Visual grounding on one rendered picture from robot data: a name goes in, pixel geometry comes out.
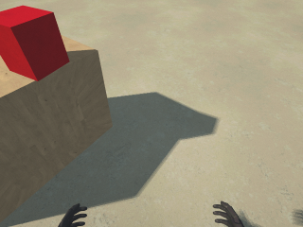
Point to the carton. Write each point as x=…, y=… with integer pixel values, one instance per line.
x=31, y=43

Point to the pedestal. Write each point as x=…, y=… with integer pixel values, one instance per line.
x=46, y=124

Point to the robot left hand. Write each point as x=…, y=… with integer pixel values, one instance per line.
x=70, y=216

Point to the robot right hand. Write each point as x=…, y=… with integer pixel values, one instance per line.
x=232, y=220

